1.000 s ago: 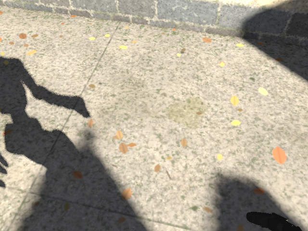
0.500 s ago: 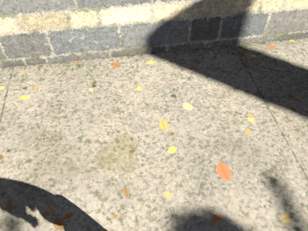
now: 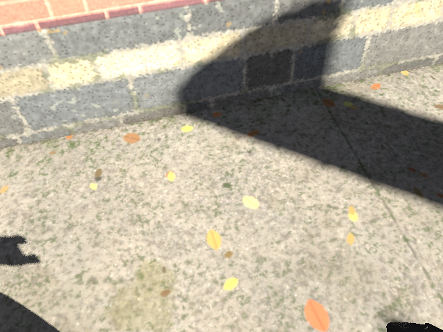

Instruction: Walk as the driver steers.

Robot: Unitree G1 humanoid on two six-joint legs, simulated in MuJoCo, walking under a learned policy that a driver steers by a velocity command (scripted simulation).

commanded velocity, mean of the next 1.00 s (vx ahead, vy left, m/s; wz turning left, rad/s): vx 0.37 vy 0.00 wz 0.33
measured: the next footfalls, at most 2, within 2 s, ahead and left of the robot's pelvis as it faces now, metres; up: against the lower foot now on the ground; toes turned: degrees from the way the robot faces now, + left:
left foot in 0.14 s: +0.27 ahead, +0.13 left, +0.00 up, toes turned +5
right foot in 0.64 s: +0.57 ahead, +0.01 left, +0.00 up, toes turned +24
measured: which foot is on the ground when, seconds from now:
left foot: up 0.00-0.12, down 0.14-0.64, up 0.66-0.96, down 0.98-1.00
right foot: down 0.00-0.14, up 0.16-0.62, down 0.64-1.00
